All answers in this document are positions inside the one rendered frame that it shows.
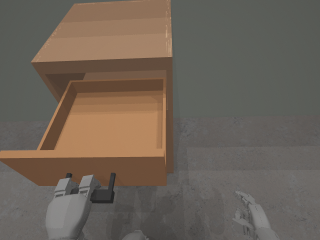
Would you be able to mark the cabinet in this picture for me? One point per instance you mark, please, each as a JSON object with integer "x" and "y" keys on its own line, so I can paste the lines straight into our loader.
{"x": 112, "y": 40}

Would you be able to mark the robot left shin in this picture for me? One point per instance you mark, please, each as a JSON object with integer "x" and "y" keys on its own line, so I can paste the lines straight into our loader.
{"x": 138, "y": 231}

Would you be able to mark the left robot hand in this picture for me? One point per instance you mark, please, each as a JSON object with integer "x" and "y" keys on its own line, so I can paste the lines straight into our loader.
{"x": 67, "y": 213}

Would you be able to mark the robot right forearm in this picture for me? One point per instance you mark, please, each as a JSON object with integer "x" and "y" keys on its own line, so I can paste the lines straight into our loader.
{"x": 265, "y": 234}

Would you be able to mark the right robot hand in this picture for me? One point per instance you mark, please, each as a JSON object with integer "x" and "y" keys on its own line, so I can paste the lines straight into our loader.
{"x": 247, "y": 222}

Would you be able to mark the drawer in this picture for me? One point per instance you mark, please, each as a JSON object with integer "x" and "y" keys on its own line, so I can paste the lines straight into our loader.
{"x": 99, "y": 127}

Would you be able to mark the handle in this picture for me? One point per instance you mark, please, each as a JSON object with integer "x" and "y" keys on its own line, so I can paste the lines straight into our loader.
{"x": 100, "y": 196}

